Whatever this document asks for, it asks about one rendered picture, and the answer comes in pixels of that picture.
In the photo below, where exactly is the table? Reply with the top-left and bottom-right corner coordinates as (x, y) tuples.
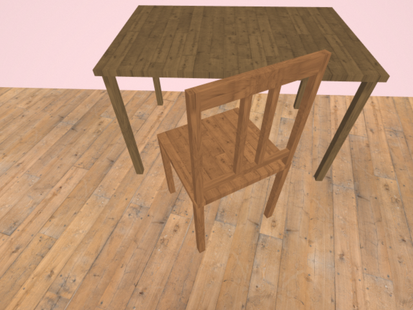
(93, 5), (390, 181)

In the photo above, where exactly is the chair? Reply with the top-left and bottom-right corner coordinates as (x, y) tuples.
(157, 49), (332, 253)

